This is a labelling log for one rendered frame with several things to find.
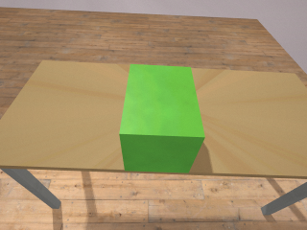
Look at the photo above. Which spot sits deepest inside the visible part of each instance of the carton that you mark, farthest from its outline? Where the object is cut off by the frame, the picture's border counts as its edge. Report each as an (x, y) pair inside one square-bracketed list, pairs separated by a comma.
[(161, 129)]

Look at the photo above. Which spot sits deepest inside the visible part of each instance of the table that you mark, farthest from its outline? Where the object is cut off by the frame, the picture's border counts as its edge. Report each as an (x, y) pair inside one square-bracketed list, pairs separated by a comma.
[(68, 115)]

